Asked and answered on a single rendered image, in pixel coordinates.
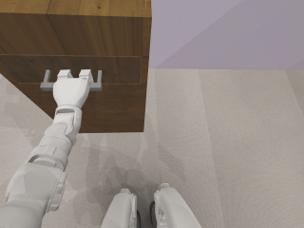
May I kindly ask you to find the handle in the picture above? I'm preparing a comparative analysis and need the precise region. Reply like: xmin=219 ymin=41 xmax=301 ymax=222
xmin=40 ymin=69 xmax=103 ymax=91

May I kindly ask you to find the robot left upper arm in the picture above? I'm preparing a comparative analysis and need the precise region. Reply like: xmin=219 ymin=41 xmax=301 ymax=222
xmin=0 ymin=162 xmax=67 ymax=228

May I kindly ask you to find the robot right thigh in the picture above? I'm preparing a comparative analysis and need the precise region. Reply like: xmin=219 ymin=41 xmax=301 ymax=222
xmin=154 ymin=187 xmax=201 ymax=228

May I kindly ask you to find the robot left hand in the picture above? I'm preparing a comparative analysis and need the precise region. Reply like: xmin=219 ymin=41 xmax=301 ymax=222
xmin=52 ymin=69 xmax=94 ymax=109

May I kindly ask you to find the drawer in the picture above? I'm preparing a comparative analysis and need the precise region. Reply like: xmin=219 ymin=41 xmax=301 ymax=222
xmin=0 ymin=53 xmax=141 ymax=84

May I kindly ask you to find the robot left forearm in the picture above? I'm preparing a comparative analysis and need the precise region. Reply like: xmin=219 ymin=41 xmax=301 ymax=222
xmin=5 ymin=104 xmax=83 ymax=203

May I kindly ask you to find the cabinet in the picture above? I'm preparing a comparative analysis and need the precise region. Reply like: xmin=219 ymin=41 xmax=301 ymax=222
xmin=0 ymin=0 xmax=152 ymax=134

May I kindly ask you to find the robot right shin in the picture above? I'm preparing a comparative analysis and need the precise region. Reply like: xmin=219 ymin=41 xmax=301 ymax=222
xmin=155 ymin=183 xmax=177 ymax=228

